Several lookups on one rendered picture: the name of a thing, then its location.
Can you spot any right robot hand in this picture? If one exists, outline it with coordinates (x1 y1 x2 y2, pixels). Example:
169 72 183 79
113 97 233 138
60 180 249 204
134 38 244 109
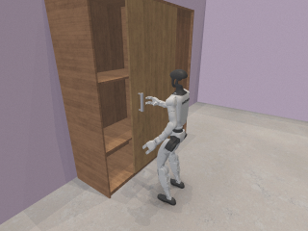
145 96 159 106

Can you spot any robot left forearm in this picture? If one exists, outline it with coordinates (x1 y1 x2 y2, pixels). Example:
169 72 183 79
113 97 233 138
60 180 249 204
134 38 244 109
153 122 174 145

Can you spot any handle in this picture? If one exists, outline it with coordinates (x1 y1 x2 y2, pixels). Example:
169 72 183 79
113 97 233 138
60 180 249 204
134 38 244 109
138 93 144 112

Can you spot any left robot hand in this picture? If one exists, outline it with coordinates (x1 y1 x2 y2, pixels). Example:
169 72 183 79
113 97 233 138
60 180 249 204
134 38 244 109
142 141 157 155

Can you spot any robot left upper arm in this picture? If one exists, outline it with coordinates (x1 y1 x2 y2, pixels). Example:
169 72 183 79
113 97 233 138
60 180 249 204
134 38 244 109
166 95 178 130

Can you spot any robot left foot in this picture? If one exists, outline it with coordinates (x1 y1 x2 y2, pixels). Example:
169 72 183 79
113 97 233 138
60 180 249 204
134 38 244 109
157 193 176 206

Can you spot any wardrobe door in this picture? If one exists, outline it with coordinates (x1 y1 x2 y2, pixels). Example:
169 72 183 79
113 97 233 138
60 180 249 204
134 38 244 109
125 0 178 173
174 9 192 129

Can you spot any robot right shin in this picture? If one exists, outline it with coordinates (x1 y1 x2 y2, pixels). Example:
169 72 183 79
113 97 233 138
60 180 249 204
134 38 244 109
168 153 181 184

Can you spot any robot right forearm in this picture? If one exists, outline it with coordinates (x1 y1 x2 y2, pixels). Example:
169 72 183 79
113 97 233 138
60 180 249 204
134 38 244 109
157 100 167 108

